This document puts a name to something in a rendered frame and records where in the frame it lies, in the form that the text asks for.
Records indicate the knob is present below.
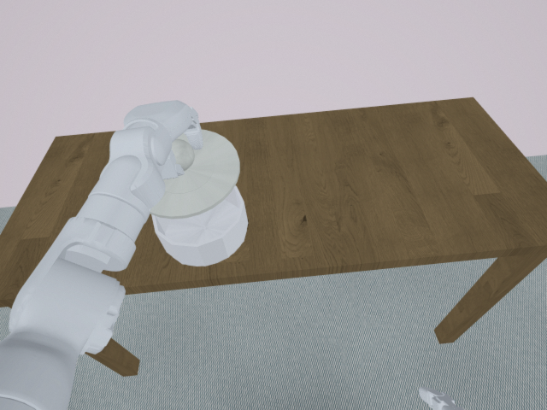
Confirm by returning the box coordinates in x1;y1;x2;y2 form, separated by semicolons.
171;139;195;171

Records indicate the lid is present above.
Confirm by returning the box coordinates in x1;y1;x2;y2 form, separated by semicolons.
150;130;240;219

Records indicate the table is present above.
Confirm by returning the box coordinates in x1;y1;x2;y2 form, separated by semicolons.
0;97;547;377

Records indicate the left robot hand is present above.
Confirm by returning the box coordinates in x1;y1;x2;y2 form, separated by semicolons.
123;100;203;179

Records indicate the left robot forearm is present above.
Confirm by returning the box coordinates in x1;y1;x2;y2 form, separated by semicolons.
9;118;172;332

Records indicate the left robot upper arm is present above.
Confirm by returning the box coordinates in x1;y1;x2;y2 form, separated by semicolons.
0;258;126;410

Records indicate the pot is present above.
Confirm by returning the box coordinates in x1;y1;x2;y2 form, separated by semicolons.
151;185;248;267

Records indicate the right robot hand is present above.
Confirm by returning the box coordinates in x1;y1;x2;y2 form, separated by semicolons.
419;387;465;410

